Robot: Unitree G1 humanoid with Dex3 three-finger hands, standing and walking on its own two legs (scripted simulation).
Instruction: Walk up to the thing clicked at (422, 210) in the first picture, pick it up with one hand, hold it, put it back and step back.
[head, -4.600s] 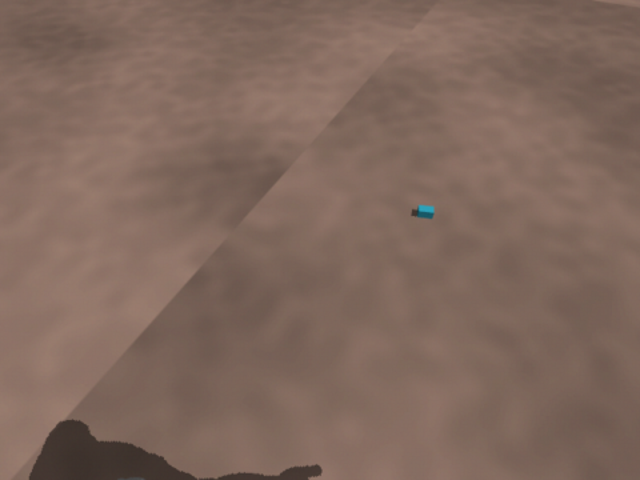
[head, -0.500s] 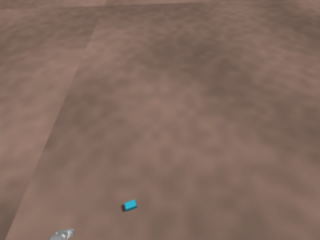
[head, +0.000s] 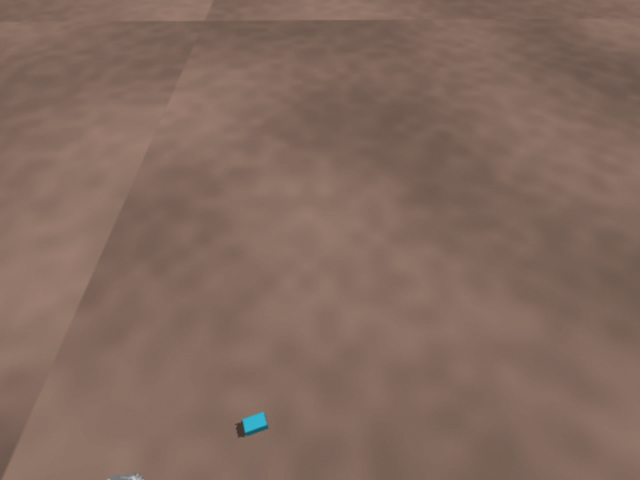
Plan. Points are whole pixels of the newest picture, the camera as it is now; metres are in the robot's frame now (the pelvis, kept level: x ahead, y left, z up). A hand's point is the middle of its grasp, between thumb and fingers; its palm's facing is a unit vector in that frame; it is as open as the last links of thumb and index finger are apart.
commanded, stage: walk up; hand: left
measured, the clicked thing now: (255, 423) +0.38 +0.23 -0.76
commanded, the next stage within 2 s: stand in 0.56 s
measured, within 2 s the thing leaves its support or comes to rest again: neither
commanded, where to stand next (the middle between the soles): +0.01 -0.01 m, yaw +1 degrees
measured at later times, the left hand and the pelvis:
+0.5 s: hand out of the picture +0.09 +0.26 -0.16, palm faces +0.00 -0.94 -0.34, open 7.3 cm; pelvis +0.01 +0.00 +0.00, yaw +0 degrees
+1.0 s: hand out of the picture +0.08 +0.25 -0.15, palm faces -0.01 -0.94 -0.34, open 7.3 cm; pelvis +0.01 +0.00 +0.00, yaw +1 degrees
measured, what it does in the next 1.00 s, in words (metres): stands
